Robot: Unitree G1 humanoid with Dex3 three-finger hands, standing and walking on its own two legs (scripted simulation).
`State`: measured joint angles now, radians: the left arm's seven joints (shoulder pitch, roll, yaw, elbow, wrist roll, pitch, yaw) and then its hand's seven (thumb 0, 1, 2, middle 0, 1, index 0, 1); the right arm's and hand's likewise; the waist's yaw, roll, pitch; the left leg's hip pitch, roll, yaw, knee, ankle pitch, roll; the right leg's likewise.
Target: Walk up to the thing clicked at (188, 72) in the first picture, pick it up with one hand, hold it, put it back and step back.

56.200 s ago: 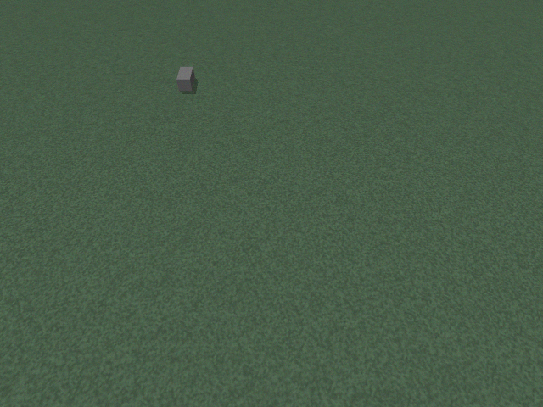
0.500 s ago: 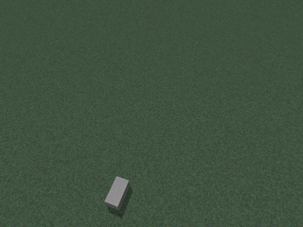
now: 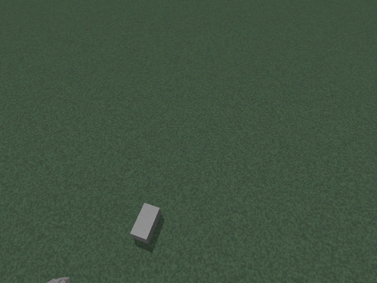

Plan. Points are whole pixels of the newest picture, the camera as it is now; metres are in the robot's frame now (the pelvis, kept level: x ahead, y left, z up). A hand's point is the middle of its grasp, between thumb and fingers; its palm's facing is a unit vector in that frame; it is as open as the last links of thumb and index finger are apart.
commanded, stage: step back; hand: left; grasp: from above
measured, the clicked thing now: (146, 222) +0.45 +0.23 -0.73
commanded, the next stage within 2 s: none
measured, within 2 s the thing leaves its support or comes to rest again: neither
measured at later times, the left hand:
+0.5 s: hand out of the picture +0.03 +0.29 -0.17, palm faces -0.10 -0.92 -0.38, open 7.4 cm
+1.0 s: hand out of the picture -0.09 +0.30 -0.16, palm faces -0.01 -0.93 -0.38, open 7.4 cm
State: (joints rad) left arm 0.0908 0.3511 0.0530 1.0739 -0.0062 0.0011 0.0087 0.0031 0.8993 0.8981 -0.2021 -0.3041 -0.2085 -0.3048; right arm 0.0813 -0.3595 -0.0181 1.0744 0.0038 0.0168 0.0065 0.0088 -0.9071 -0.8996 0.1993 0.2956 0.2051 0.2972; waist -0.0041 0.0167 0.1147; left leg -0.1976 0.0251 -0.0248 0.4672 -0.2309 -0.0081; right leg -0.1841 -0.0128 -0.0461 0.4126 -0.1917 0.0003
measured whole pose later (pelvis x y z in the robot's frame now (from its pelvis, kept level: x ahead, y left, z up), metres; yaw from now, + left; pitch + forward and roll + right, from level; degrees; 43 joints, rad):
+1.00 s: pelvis -0.23 +0.04 -0.01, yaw -1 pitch -2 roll -1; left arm 0.10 0.40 0.08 0.81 0.01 0.07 0.03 0.00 0.90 0.90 -0.20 -0.30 -0.21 -0.30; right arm 0.16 -0.36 -0.04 0.88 -0.03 0.02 0.00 0.01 -0.91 -0.90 0.20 0.30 0.21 0.30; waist -0.01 -0.04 0.19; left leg -0.28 -0.02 -0.04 0.64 -0.32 0.03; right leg -0.48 0.10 0.13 1.07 -0.52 -0.02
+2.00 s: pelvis -0.56 -0.01 -0.02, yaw -5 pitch -2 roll +1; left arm 0.21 0.36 0.06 0.89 0.04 0.03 0.01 0.00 0.90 0.90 -0.20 -0.30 -0.21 -0.30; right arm 0.10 -0.40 -0.05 0.84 -0.01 0.07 -0.02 0.01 -0.91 -0.90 0.20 0.30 0.21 0.30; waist 0.04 0.03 0.15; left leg -0.54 -0.07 -0.15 1.04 -0.47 -0.01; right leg -0.28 0.01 0.02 0.68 -0.36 -0.03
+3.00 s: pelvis -0.59 +0.02 -0.01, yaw +0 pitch -2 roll +0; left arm 0.12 0.38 0.03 1.05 0.01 -0.04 0.01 0.00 0.90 0.90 -0.20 -0.30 -0.21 -0.30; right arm 0.11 -0.33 -0.04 1.05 -0.02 -0.01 0.01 0.01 -0.91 -0.90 0.20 0.30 0.21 0.30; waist 0.01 0.00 0.07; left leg -0.18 0.01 0.01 0.56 -0.34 0.00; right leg -0.22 -0.01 0.01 0.55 -0.30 0.01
